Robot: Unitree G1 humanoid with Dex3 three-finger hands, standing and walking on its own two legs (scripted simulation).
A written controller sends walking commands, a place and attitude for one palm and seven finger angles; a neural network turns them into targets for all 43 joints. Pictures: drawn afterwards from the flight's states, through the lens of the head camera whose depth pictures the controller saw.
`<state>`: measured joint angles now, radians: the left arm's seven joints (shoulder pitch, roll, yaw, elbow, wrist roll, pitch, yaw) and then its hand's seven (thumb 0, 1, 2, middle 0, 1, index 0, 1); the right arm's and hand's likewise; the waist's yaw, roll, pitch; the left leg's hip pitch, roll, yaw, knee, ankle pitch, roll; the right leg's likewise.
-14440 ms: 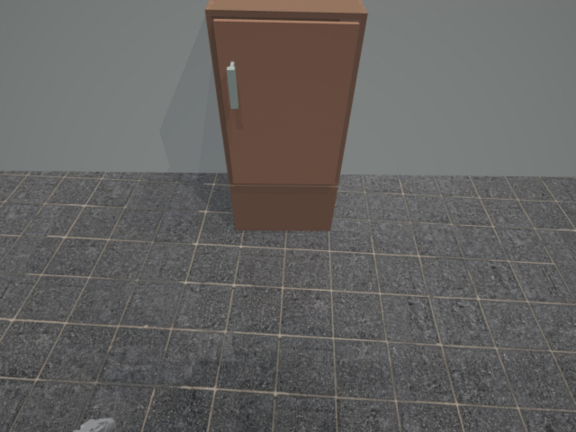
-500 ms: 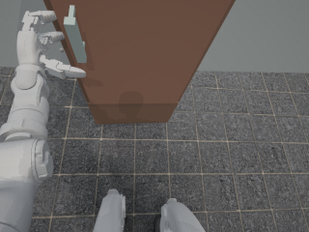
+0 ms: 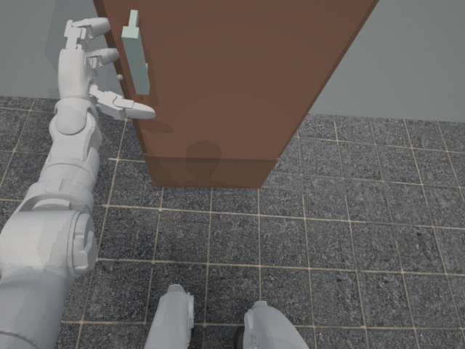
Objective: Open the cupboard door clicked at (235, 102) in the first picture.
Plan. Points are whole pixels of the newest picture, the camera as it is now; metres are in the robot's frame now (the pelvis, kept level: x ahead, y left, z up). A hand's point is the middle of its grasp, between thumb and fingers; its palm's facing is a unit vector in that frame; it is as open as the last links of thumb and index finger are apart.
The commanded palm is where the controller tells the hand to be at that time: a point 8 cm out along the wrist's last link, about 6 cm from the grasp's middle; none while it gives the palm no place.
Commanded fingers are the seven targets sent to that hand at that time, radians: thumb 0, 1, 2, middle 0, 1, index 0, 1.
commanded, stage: slide the fingers in behind the handle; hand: left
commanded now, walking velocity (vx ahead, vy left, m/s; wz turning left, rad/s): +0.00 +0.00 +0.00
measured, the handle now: (138, 54) +0.58 +0.15 +0.07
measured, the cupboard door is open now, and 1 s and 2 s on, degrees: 0 0 0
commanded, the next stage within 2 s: move the hooked fingers beside the handle in 0.08 s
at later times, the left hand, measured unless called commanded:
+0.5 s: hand (117, 77) +0.53 +0.18 +0.06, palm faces +0.09 -1.00 -0.03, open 15.0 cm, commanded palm +0.52 +0.16 +0.06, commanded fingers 0.00 -0.50 0.30 -0.30 -1.20 -0.30 -1.20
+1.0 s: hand (111, 71) +0.54 +0.19 +0.07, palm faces +0.06 -1.00 -0.02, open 14.5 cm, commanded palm +0.53 +0.19 +0.06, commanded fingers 0.00 -0.50 0.30 -0.30 -1.20 -0.30 -1.20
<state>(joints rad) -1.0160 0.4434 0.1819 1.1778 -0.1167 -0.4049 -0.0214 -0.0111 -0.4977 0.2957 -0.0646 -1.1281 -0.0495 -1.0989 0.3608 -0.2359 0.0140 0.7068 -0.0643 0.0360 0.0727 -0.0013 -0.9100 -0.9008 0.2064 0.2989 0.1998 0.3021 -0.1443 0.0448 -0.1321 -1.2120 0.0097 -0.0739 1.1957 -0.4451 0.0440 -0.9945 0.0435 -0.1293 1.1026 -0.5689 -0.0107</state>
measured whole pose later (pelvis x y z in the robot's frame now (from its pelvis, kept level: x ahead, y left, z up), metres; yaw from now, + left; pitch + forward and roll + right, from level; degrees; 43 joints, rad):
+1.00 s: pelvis -0.01 -0.01 -0.01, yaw -1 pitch +28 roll -7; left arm -1.06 0.57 0.30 1.22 -0.09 -0.38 -0.16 -0.01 -0.50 0.30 -0.21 -1.21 -0.19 -1.19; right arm 0.38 -0.26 0.04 0.69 -0.05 0.05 0.04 0.00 -0.91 -0.90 0.21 0.30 0.20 0.30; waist -0.18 0.05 -0.12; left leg -1.27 0.03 -0.07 1.22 -0.44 0.04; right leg -1.06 0.07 -0.11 1.14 -0.57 -0.02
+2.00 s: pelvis +0.00 -0.01 +0.00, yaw -3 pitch +27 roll -6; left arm -0.95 0.66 0.45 1.20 -0.10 -0.38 -0.34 -0.01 -0.50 0.30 -0.29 -1.20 -0.30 -1.20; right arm 0.37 -0.27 0.06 0.66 -0.01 0.07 0.00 0.00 -0.91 -0.90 0.21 0.30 0.20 0.30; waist -0.18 0.05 -0.13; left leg -1.22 0.06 -0.04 1.21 -0.46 0.03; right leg -1.03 0.09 -0.08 1.13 -0.56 -0.02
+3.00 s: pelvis -0.01 -0.01 +0.00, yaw -3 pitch +26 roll -6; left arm -0.95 0.58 0.41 1.20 -0.08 -0.40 -0.26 -0.01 -0.50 0.30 -0.30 -1.20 -0.30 -1.20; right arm 0.36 -0.27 0.06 0.65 -0.03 0.06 0.01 0.00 -0.91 -0.90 0.21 0.30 0.20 0.30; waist -0.19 0.05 -0.13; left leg -1.20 0.05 -0.03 1.20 -0.45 0.03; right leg -1.02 0.08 -0.07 1.12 -0.55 -0.02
